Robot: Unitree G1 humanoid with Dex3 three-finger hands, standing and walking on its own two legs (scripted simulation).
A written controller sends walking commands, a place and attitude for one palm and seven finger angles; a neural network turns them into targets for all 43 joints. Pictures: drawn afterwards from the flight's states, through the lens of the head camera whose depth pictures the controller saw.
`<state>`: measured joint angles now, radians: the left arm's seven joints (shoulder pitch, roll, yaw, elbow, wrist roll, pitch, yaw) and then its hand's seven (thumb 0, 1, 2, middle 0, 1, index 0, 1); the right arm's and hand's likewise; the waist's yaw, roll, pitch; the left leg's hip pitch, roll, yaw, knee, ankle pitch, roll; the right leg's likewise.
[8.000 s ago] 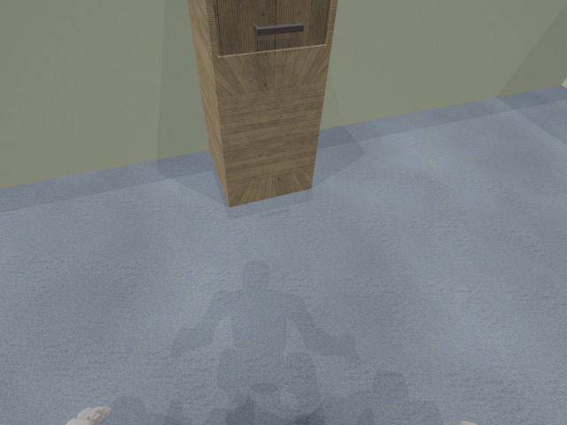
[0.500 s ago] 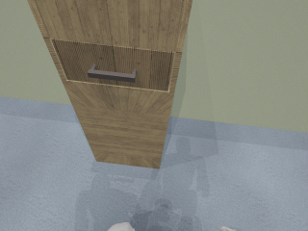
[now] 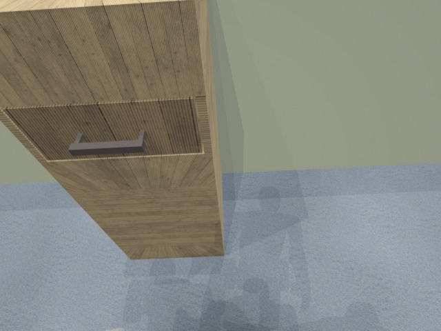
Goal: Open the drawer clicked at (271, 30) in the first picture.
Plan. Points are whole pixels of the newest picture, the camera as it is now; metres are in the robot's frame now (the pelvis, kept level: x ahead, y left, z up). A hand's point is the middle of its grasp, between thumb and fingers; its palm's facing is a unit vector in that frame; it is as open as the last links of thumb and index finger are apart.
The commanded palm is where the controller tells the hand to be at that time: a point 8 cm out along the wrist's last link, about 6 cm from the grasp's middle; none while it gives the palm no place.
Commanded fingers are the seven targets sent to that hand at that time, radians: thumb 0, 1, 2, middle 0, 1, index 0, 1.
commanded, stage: come to a stop and stand still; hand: left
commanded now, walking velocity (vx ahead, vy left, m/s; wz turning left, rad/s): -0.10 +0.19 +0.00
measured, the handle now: (109, 141) +0.47 +0.26 +0.06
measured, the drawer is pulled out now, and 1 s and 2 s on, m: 0.00 0.00 0.00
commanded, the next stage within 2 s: look again from close up in 0.66 s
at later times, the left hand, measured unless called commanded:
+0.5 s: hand out of the picture -0.05 +0.23 -0.17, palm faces +0.10 -0.97 -0.21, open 7.4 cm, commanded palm none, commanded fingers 0.00 0.90 0.90 -0.20 -0.30 -0.20 -0.30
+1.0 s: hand out of the picture +0.00 +0.18 -0.18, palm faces +0.03 -0.97 -0.23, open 7.3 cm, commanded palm none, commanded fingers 0.00 0.90 0.90 -0.20 -0.30 -0.20 -0.30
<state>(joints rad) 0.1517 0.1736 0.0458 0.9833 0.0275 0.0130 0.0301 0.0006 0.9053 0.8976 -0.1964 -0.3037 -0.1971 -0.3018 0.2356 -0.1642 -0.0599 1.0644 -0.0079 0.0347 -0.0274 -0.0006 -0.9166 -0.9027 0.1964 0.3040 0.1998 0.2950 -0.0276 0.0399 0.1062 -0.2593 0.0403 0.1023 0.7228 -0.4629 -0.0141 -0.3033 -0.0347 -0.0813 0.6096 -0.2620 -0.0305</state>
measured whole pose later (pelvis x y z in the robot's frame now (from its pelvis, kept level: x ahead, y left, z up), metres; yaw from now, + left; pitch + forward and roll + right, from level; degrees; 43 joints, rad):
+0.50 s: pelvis -0.06 +0.03 +0.01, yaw +1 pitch -1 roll +0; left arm 0.28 0.21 0.07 1.08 0.02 0.06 0.02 0.01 0.90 0.90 -0.20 -0.30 -0.20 -0.30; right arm 0.29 -0.17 -0.03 1.05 -0.02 0.01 -0.02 0.00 -0.92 -0.90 0.19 0.30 0.20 0.29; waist 0.02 -0.03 -0.02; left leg -0.10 0.01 0.02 0.42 -0.30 0.00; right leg -0.39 -0.03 -0.04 0.61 -0.29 0.01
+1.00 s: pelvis -0.03 +0.00 +0.00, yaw +1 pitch +0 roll +0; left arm 0.23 0.15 0.02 1.11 0.01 -0.02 0.06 0.01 0.94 0.90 -0.20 -0.30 -0.20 -0.30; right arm 0.33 -0.13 0.00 1.09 -0.01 -0.03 -0.03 0.00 -0.91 -0.90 0.19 0.30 0.20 0.29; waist -0.03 0.01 0.02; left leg -0.17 0.02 0.01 0.58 -0.41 -0.02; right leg -0.25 0.01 -0.05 0.61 -0.36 -0.03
